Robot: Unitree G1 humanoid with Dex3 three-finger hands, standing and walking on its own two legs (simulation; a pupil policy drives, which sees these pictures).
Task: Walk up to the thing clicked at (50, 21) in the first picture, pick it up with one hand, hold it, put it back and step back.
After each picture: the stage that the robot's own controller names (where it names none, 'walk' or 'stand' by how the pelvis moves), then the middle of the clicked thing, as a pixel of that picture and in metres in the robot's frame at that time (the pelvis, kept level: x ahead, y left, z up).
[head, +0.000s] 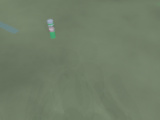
stand; (51, 29) +1.65 +0.48 -0.65
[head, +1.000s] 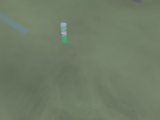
walk; (64, 32) +1.55 +0.27 -0.64
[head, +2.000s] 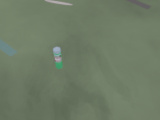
walk; (58, 58) +1.04 +0.27 -0.65
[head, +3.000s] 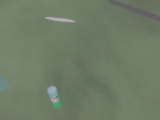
walk; (54, 97) +0.64 +0.30 -0.63
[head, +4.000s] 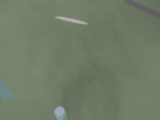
stand; (62, 117) +0.43 +0.22 -0.63
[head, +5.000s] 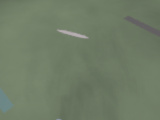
stand; out of the picture +0.42 +0.21 -0.65
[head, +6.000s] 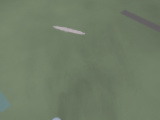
stand; out of the picture +0.41 +0.23 -0.66
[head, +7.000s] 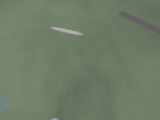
stand; out of the picture +0.41 +0.24 -0.66
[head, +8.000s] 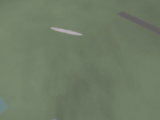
stand; out of the picture +0.40 +0.24 -0.66
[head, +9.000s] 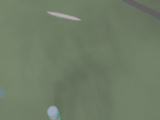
go down; (55, 116) +0.42 +0.23 -0.64
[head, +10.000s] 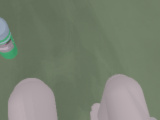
go down; (3, 41) +0.47 +0.29 -0.22
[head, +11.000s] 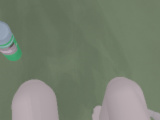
close in; (7, 44) +0.46 +0.29 -0.23
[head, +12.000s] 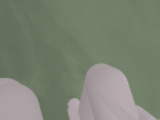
close in; out of the picture +0.44 +0.32 -0.16
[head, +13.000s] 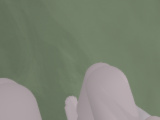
lift; out of the picture +0.43 +0.32 -0.16
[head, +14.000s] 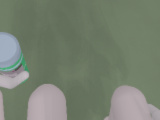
lift; (12, 64) +0.35 +0.26 -0.02
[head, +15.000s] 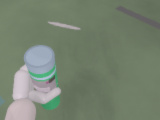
hold; (46, 82) +0.32 +0.15 +0.09
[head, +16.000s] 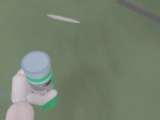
hold; (42, 85) +0.33 +0.16 +0.05
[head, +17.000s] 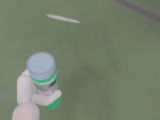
crouch; (47, 85) +0.33 +0.15 +0.04
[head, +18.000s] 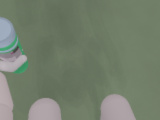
crouch; (10, 51) +0.44 +0.24 -0.04
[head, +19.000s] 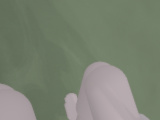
lower; out of the picture +0.44 +0.32 -0.17
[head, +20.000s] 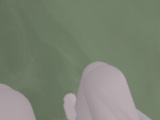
lower; out of the picture +0.44 +0.33 -0.16
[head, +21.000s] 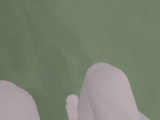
lower; out of the picture +0.43 +0.32 -0.16
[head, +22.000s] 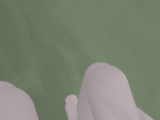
lower; out of the picture +0.43 +0.32 -0.16
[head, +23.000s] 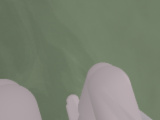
loosen; out of the picture +0.42 +0.30 -0.16
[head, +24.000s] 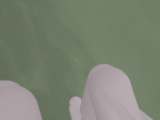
withdraw; out of the picture +0.42 +0.30 -0.17
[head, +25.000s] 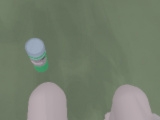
walk; (38, 57) +0.46 +0.24 -0.26
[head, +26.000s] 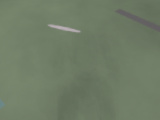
stand; out of the picture +0.39 +0.19 -0.59
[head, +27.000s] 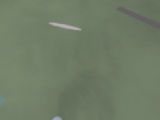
stand; out of the picture +0.40 +0.20 -0.60
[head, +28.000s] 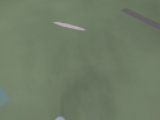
stand; out of the picture +0.40 +0.19 -0.62
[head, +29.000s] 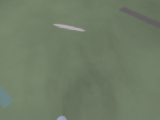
walk; out of the picture +0.41 +0.20 -0.65
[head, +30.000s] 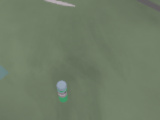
walk; (62, 92) +0.58 +0.17 -0.64
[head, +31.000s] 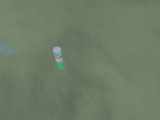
walk; (59, 58) +0.91 +0.30 -0.62
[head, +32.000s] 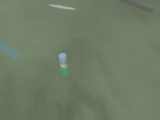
stand; (63, 64) +1.00 +0.24 -0.65
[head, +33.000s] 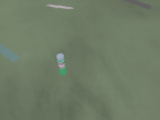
stand; (61, 64) +1.00 +0.27 -0.66
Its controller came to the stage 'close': yes
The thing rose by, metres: 0.68
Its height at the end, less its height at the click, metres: +0.00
